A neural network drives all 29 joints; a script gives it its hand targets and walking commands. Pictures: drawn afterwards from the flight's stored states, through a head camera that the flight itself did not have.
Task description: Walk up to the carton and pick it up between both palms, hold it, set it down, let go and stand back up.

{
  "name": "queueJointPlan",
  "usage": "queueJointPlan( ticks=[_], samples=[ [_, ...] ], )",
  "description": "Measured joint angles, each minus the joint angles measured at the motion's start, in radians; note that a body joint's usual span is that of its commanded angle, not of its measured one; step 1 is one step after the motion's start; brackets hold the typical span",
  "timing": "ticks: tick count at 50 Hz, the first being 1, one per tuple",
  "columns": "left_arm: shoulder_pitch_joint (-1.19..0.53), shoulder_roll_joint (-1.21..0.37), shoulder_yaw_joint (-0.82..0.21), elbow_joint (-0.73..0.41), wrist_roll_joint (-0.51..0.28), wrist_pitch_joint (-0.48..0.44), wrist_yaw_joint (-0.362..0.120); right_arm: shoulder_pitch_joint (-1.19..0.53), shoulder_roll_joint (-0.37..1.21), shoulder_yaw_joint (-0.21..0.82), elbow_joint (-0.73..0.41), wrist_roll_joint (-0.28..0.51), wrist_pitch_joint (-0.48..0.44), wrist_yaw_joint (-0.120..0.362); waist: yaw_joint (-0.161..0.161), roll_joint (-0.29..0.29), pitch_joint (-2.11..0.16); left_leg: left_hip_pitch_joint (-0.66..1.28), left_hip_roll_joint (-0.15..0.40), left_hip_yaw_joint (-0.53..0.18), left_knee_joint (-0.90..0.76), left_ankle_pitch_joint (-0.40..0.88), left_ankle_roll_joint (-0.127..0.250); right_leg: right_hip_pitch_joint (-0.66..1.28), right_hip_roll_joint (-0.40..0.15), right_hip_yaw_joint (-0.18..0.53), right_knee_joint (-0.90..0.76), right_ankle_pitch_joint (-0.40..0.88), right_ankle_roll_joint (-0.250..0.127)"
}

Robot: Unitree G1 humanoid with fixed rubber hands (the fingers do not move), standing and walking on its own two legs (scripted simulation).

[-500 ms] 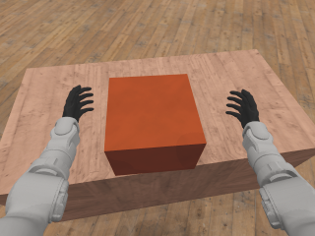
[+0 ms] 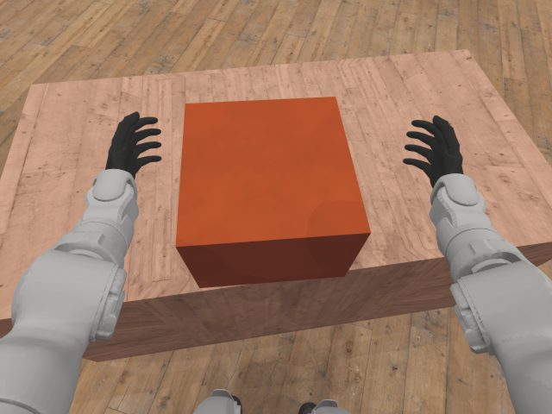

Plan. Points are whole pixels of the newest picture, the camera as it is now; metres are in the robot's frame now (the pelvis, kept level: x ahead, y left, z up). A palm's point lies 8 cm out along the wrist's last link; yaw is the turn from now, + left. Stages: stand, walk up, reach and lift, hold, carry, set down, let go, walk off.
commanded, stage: reach and lift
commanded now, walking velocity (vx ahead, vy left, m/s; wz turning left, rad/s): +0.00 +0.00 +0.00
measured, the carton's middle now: (267, 192) +0.49 +0.05 -0.07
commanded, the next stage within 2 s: none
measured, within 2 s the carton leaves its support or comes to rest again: neither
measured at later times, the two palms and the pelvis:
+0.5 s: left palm (150, 202) +0.43 +0.24 -0.03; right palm (414, 207) +0.45 -0.20 -0.03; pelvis -0.01 +0.01 -0.04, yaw -1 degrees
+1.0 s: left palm (156, 200) +0.43 +0.23 -0.02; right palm (389, 202) +0.46 -0.16 -0.03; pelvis +0.00 +0.01 -0.04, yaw +0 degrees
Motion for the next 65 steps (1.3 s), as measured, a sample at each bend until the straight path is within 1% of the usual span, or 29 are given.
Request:
queueJointPlan(
  ticks=[8, 13, 17, 21, 28, 37, 46, 56, 61, 65],
  samples=[
    [0.03, -0.015, 0.0, 0.037, -0.005, -0.096, 0.005, 0.03, 0.027, -0.037, 0.029, -0.041, -0.091, 0.005, 0.0, 0.003, -0.016, -0.131, -0.004, -0.001, 0.067, -0.012, 0.005, -0.131, -0.005, 0.0, 0.068, -0.013, 0.004],
    [0.039, -0.025, 0.0, 0.036, -0.016, -0.142, 0.013, 0.032, 0.035, -0.059, 0.031, -0.063, -0.136, 0.005, 0.0, 0.01, -0.029, -0.223, -0.006, 0.001, 0.121, -0.025, 0.009, -0.222, -0.008, 0.002, 0.121, -0.025, 0.008],
    [0.043, -0.036, 0.005, 0.016, -0.022, -0.157, 0.019, 0.031, 0.032, -0.063, 0.014, -0.068, -0.153, 0.004, 0.003, 0.014, -0.034, -0.274, -0.005, 0.006, 0.16, -0.038, 0.014, -0.276, -0.007, 0.008, 0.159, -0.036, 0.011],
    [0.052, -0.046, 0.012, -0.018, -0.023, -0.152, 0.023, 0.032, 0.024, -0.059, -0.013, -0.066, -0.153, 0.004, 0.009, 0.018, -0.036, -0.298, -0.004, 0.013, 0.183, -0.05, 0.018, -0.302, -0.006, 0.016, 0.183, -0.045, 0.015],
    [0.065, -0.065, 0.033, -0.055, -0.003, -0.134, 0.025, 0.03, 0.018, -0.052, -0.025, -0.069, -0.147, 0.002, 0.021, 0.021, -0.034, -0.286, -0.002, 0.025, 0.195, -0.066, 0.021, -0.296, -0.004, 0.03, 0.196, -0.057, 0.02],
    [0.068, -0.087, 0.068, -0.045, 0.037, -0.141, 0.038, 0.015, 0.048, -0.072, 0.004, -0.105, -0.162, -0.009, 0.027, 0.025, -0.035, -0.262, -0.001, 0.023, 0.204, -0.081, 0.019, -0.272, -0.001, 0.03, 0.204, -0.071, 0.019],
    [0.062, -0.098, 0.098, -0.028, 0.071, -0.171, 0.056, 0.0, 0.111, -0.135, 0.03, -0.18, -0.185, -0.036, 0.018, 0.03, -0.031, -0.266, -0.006, 0.002, 0.212, -0.082, 0.012, -0.268, -0.004, 0.012, 0.209, -0.078, 0.013],
    [0.047, -0.107, 0.123, 0.004, 0.098, -0.193, 0.08, 0.0, 0.167, -0.217, 0.04, -0.273, -0.198, -0.067, 0.001, 0.036, -0.027, -0.265, -0.01, -0.016, 0.208, -0.075, 0.009, -0.257, -0.007, -0.005, 0.199, -0.074, 0.009],
    [0.045, -0.118, 0.13, 0.017, 0.111, -0.197, 0.091, -0.004, 0.177, -0.238, 0.05, -0.296, -0.201, -0.072, -0.001, 0.036, -0.029, -0.257, -0.01, -0.018, 0.204, -0.074, 0.01, -0.246, -0.006, -0.006, 0.191, -0.071, 0.01],
    [0.042, -0.124, 0.133, 0.028, 0.119, -0.199, 0.098, -0.009, 0.172, -0.243, 0.071, -0.298, -0.2, -0.074, -0.002, 0.035, -0.027, -0.249, -0.01, -0.018, 0.202, -0.073, 0.011, -0.237, -0.006, -0.006, 0.186, -0.069, 0.012]
  ],
)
